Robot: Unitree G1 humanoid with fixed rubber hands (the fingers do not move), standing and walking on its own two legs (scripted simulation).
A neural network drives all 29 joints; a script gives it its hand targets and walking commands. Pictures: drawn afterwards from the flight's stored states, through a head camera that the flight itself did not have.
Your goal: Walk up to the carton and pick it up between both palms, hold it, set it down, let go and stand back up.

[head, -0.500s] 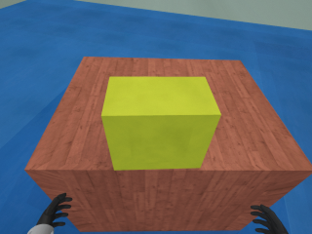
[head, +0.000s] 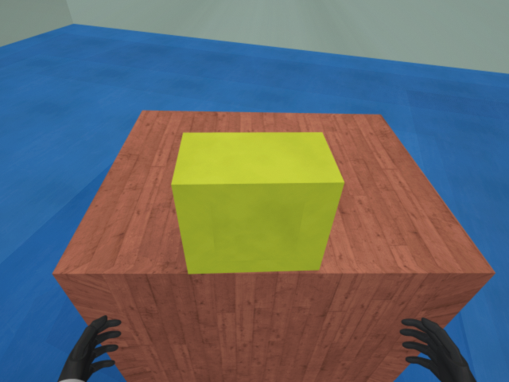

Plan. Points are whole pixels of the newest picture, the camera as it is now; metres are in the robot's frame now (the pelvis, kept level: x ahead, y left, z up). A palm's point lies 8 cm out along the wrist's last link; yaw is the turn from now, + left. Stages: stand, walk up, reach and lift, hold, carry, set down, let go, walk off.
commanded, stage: reach and lift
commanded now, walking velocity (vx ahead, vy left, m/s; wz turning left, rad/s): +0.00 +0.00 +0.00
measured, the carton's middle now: (254, 204) +0.48 -0.01 +0.05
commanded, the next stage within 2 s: none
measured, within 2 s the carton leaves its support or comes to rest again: neither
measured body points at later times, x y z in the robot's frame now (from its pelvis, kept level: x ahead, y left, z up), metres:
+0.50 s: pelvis +0.02 +0.00 +0.00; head +0.02 +0.01 +0.45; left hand +0.25 +0.23 +0.04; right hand +0.23 -0.25 +0.05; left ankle +0.01 +0.12 -0.75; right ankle +0.04 -0.11 -0.75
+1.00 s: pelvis +0.04 +0.01 +0.00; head +0.04 +0.01 +0.45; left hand +0.30 +0.22 +0.08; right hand +0.26 -0.25 +0.06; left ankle +0.01 +0.12 -0.75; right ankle +0.04 -0.11 -0.75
